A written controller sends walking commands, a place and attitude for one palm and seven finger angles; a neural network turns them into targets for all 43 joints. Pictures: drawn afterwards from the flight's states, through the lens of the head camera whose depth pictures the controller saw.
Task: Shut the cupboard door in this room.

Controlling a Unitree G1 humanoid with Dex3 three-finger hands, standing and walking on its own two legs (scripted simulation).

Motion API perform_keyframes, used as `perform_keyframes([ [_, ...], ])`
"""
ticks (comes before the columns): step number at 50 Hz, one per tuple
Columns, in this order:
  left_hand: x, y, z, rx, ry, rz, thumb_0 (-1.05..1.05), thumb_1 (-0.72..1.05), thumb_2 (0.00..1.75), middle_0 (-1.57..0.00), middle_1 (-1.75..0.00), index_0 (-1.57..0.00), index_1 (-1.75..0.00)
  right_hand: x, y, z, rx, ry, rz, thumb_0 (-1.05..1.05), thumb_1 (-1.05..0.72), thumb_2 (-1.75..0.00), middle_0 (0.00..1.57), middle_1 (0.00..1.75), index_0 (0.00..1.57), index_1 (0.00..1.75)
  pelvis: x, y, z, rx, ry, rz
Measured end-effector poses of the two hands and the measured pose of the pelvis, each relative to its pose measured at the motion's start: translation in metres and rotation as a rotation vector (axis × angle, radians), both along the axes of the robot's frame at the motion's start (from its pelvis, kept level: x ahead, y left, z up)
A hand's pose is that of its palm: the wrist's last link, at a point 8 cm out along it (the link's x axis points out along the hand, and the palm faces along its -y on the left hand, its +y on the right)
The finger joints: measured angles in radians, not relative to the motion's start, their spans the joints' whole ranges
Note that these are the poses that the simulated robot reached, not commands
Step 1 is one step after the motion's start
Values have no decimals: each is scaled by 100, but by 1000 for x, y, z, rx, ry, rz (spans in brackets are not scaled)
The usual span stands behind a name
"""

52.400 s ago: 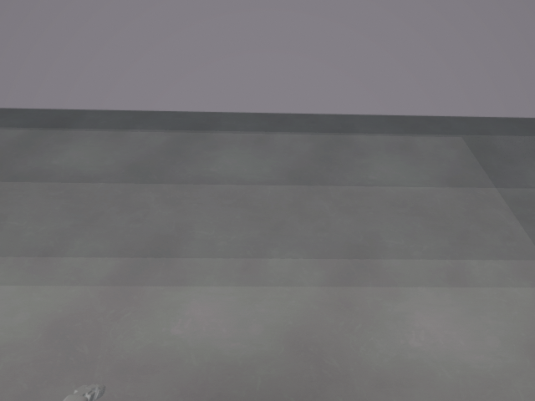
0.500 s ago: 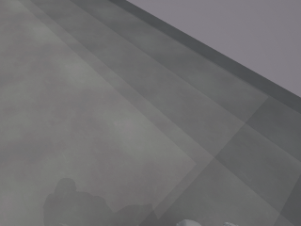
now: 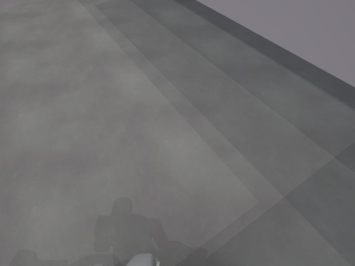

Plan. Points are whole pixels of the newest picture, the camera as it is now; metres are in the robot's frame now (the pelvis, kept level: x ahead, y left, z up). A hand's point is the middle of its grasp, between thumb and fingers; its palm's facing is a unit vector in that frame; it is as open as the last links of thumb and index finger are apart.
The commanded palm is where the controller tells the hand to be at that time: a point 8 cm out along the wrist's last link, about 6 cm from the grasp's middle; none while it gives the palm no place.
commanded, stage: turn or walk to find it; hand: left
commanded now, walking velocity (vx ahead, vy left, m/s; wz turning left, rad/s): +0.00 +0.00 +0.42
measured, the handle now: out of the picture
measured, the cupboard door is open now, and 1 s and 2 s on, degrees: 51 51 51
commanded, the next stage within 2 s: none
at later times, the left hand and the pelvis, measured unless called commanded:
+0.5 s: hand out of the picture +0.03 +0.25 -0.17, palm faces +0.24 -0.94 -0.25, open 7.4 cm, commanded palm none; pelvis +0.00 +0.03 +0.00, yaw +12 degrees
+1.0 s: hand out of the picture -0.03 +0.21 -0.18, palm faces +0.47 -0.85 -0.24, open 7.4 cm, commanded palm none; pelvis +0.01 +0.01 -0.01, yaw +27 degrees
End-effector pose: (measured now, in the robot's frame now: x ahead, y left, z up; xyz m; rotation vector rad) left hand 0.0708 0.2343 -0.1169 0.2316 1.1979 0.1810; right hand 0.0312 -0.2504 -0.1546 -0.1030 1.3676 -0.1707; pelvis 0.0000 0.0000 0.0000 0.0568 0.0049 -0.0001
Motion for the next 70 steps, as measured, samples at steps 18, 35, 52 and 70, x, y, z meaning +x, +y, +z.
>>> perform_keyframes([
  [18, -92, 69, -30, -38, 154, 251, 1, 91, 90, -19, -29, -20, -30, 116, 64, 31, -83, -222, 278, 0, -90, -90, 20, 30, 20, 30, 1, 39, -6, -65, -1, 152],
  [35, -40, 17, -5, 9, -56, 285, 0, 90, 90, -20, -30, -20, -30, 96, 25, -9, 5, -46, 306, 0, -90, -90, 20, 30, 20, 30, 13, -2, -10, -35, -5, 307],
  [52, -152, 24, -39, -66, 103, 549, 0, 90, 90, -20, -30, -21, -30, 164, 83, 11, -54, -121, 561, 0, -91, -90, 19, 30, 20, 30, 10, 23, -17, -55, 3, 486],
  [70, -120, 47, -16, -24, 1, 631, 1, 91, 90, -19, -29, -20, -30, 186, 117, 13, -12, -118, 672, 0, -90, -90, 20, 30, 21, 30, 27, 25, -5, -66, 3, 619],
])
